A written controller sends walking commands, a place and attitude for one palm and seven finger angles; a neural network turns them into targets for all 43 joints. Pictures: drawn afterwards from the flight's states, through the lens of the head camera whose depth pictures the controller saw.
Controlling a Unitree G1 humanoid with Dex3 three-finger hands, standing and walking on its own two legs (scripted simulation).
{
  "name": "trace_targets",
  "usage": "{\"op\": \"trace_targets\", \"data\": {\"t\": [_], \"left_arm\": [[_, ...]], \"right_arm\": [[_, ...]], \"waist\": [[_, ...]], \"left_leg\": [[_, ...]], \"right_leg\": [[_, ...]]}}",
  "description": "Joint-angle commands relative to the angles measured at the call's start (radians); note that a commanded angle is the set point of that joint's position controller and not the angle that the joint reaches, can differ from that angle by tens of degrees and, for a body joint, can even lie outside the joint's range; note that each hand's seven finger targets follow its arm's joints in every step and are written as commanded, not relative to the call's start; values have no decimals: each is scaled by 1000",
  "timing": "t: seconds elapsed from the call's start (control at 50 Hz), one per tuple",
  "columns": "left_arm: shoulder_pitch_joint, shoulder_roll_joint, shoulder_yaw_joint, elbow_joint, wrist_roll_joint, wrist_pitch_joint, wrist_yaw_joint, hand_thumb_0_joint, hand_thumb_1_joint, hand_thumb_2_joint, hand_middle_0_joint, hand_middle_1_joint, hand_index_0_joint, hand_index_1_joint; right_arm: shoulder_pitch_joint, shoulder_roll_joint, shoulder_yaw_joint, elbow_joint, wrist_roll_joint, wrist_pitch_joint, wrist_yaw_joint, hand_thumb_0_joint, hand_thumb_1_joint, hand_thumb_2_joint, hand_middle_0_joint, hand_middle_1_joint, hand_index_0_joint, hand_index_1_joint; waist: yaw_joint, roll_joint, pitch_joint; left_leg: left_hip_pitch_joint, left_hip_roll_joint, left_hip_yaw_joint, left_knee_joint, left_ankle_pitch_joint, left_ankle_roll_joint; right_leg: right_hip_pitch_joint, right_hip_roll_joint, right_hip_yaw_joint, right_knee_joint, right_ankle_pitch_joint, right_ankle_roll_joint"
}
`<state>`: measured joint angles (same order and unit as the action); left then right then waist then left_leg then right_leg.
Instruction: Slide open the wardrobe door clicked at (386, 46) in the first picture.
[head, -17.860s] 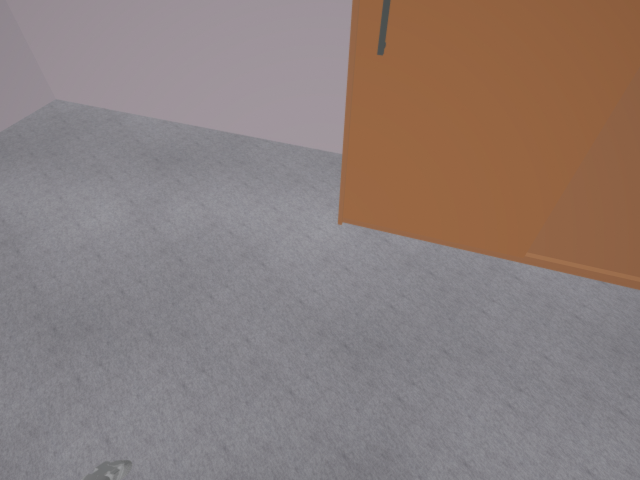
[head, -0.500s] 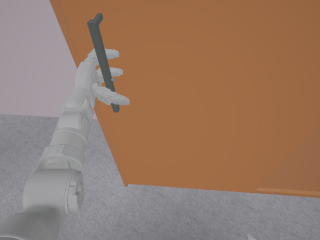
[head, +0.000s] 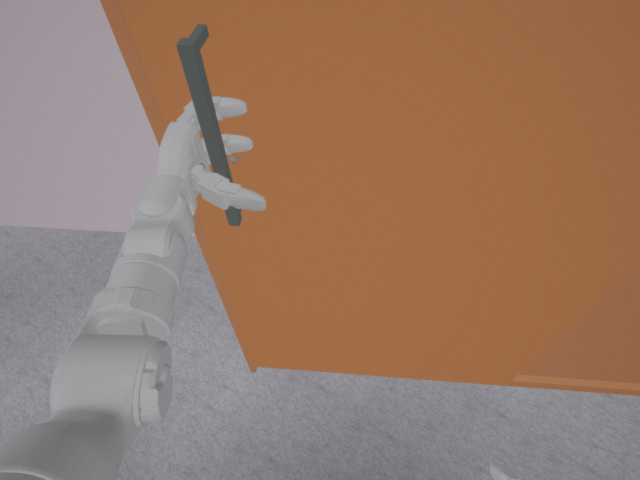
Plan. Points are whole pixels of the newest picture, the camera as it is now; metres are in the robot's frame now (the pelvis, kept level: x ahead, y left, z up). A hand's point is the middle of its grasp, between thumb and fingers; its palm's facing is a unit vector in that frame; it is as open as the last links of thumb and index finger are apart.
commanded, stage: grip the handle and tug to test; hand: left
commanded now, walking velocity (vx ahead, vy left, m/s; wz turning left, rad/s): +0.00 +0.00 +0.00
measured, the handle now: (220, 141) +0.50 +0.14 +0.16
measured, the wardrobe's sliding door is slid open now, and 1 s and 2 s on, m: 0.00 0.00 0.01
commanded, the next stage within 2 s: tug the door sideways, standing still in 1.38 s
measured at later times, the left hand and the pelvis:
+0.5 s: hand (229, 159) +0.46 +0.12 +0.17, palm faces -0.09 -1.00 -0.02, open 7.8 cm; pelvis +0.00 +0.00 +0.00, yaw +0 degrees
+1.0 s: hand (231, 157) +0.46 +0.11 +0.17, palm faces -0.09 -1.00 +0.00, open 5.0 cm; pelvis +0.01 +0.00 +0.00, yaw -1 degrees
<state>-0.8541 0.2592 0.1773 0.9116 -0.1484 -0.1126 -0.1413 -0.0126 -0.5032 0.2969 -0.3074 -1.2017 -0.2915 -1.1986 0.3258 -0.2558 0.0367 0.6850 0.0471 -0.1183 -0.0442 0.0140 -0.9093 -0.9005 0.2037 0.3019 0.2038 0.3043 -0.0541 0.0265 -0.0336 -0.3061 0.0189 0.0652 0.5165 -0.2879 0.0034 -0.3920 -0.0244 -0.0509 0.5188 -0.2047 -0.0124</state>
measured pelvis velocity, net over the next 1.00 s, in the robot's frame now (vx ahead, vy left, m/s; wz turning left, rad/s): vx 0.01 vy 0.00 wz -0.01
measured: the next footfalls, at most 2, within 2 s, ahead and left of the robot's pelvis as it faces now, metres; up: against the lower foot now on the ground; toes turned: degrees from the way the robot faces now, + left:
none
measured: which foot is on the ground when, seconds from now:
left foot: down 0.00-1.00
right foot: down 0.00-1.00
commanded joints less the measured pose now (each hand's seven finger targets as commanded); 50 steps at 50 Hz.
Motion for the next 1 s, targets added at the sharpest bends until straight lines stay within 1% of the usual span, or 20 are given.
{"op": "trace_targets", "data": {"t": [0.0, 0.02, 0.08, 0.12, 0.2, 0.32, 0.36, 0.38, 0.42, 0.48, 0.54, 0.66, 0.74, 0.76, 0.78, 0.8, 0.84, 0.92, 0.94, 0.98], "left_arm": [[-516, 139, 16, -271, -22, -65, -5, 0, -360, 360, -315, -1220, -315, -1220], [-493, 150, 26, -260, -22, -60, -3, 0, -313, 380, -320, -1227, -320, -1227], [-514, 155, 20, -266, -12, -49, -3, 0, -173, 440, -335, -1247, -335, -1247], [-504, 144, 5, -280, -6, -44, 0, 0, -80, 480, -345, -1260, -345, -1260], [-492, 184, 52, -279, -17, -32, -2, 0, 107, 560, -365, -1287, -365, -1287], [-470, 240, 84, -235, -9, -22, -12, 0, 387, 680, -395, -1327, -395, -1327], [-490, 218, 64, -237, -6, -24, -16, 0, 480, 720, -405, -1340, -405, -1340], [-511, 178, 23, -242, -7, -26, -22, 0, 527, 740, -410, -1347, -410, -1347], [-536, 167, 13, -276, -10, -39, -22, 0, 620, 780, -420, -1360, -420, -1360], [-519, 170, 34, -314, -30, -48, -24, 0, 760, 840, -435, -1380, -435, -1380], [-472, 162, 35, -285, -37, -37, -19, 0, 900, 900, -450, -1400, -450, -1400], [-448, 171, 33, -280, -5, -24, -3, 0, 900, 900, -450, -1400, -450, -1400], [-481, 143, 14, -311, -21, -24, -8, 0, 900, 900, -450, -1400, -450, -1400], [-461, 181, 54, -320, -19, -25, -5, 0, 900, 900, -450, -1400, -450, -1400], [-440, 188, 64, -328, -21, -22, -6, 0, 900, 900, -450, -1400, -450, -1400], [-448, 169, 43, -344, -20, -23, -9, 0, 900, 900, -450, -1400, -450, -1400], [-435, 165, 37, -340, -18, -24, -9, 0, 900, 900, -450, -1400, -450, -1400], [-404, 222, 82, -315, -15, -14, -6, 0, 900, 900, -450, -1400, -450, -1400], [-420, 182, 51, -317, -18, -9, -9, 0, 900, 900, -450, -1400, -450, -1400], [-401, 185, 62, -322, -16, -1, -11, 0, 900, 900, -450, -1400, -450, -1400]], "right_arm": [[-1, -132, -46, -110, 0, -41, -2, 0, -900, -900, 200, 300, 200, 300], [-2, -134, -47, -115, 0, -38, -4, 0, -900, -900, 200, 300, 200, 300], [-4, -133, -45, -111, 1, -35, -6, 0, -900, -900, 200, 300, 200, 300], [-7, -132, -46, -119, 2, -28, -7, 0, -900, -900, 200, 300, 200, 300], [-8, -133, -46, -117, -1, -24, -9, 0, -900, -900, 200, 300, 200, 300], [-9, -138, -42, -122, 1, -7, -16, 0, -900, -900, 200, 300, 200, 300], [-11, -133, -40, -125, 2, -8, -16, 0, -900, -900, 200, 300, 200, 300], [-16, -130, -38, -128, 4, -9, -16, 0, -900, -900, 200, 300, 200, 300], [-9, -129, -44, -130, 3, -13, -16, 0, -900, -900, 200, 300, 200, 300], [-13, -131, -46, -131, 0, -21, -14, 0, -900, -900, 200, 300, 200, 300], [-13, -133, -44, -127, 2, -18, -11, 0, -900, -900, 200, 300, 200, 300], [-19, -131, -44, -130, 2, -9, -7, 0, -900, -900, 200, 300, 200, 300], [-23, -131, -45, -136, 1, -12, -9, 0, -900, -900, 200, 300, 200, 300], [-15, -133, -50, -133, 0, -12, -9, 0, -900, -900, 200, 300, 200, 300], [-21, -131, -48, -137, -2, -10, -8, 0, -900, -900, 200, 300, 200, 300], [-22, -128, -47, -136, -1, -11, -8, 0, -900, -900, 200, 300, 200, 300], [-24, -128, -45, -137, -1, -10, -7, 0, -900, -900, 200, 300, 200, 300], [-30, -135, -47, -142, 0, 0, -12, 0, -900, -900, 200, 300, 200, 300], [-36, -130, -42, -144, 2, -1, -13, 0, -900, -900, 200, 300, 200, 300], [-30, -129, -45, -146, 0, -2, -12, 0, -900, -900, 200, 300, 200, 300]], "waist": [[-7, -56, -362], [1, -58, -352], [-8, -55, -327], [-3, -19, -335], [3, -59, -358], [5, -76, -324], [-2, -40, -312], [-16, -23, -307], [-17, 1, -340], [-4, -9, -414], [2, -57, -371], [4, -34, -320], [-2, -45, -340], [11, -58, -375], [19, -31, -392], [10, -48, -395], [13, -38, -360], [23, -70, -336], [13, -53, -321], [22, -44, -337]], "left_leg": [[85, -12, -42, -56, 248, 22], [75, -14, -40, -59, 244, 25], [67, -15, -40, -63, 210, 28], [80, -15, -39, -64, 227, 27], [66, -18, -34, -62, 230, 30], [28, -21, -29, -66, 208, 35], [37, -22, -32, -65, 199, 33], [46, -21, -30, -65, 187, 33], [79, -21, -35, -58, 216, 32], [109, -19, -37, -50, 257, 28], [80, -17, -41, -59, 256, 28], [61, -18, -33, -66, 229, 31], [79, -16, -38, -69, 228, 30], [87, -16, -37, -64, 255, 30], [93, -17, -30, -61, 268, 29], [94, -16, -30, -61, 278, 29], [87, -15, -32, -65, 283, 28], [58, -15, -25, -75, 233, 33], [57, -17, -27, -78, 232, 32], [70, -16, -28, -73, 256, 30]], "right_leg": [[222, 30, 21, -27, 297, -15], [234, 28, 21, -29, 291, -16], [218, 28, 26, -39, 268, -15], [219, 26, 21, -35, 270, -18], [254, 26, 29, -39, 299, -14], [270, 20, 33, -46, 285, -12], [242, 22, 33, -46, 273, -15], [223, 22, 35, -50, 260, -13], [223, 23, 29, -44, 272, -17], [254, 28, 30, -32, 319, -17], [253, 29, 22, -34, 317, -15], [237, 26, 27, -42, 290, -17], [241, 26, 23, -44, 284, -16], [265, 28, 25, -36, 313, -19], [275, 27, 30, -36, 329, -18], [278, 27, 26, -34, 343, -16], [272, 26, 23, -37, 342, -19], [287, 24, 30, -50, 300, -16], [272, 24, 28, -49, 303, -16], [271, 26, 27, -44, 320, -19]]}}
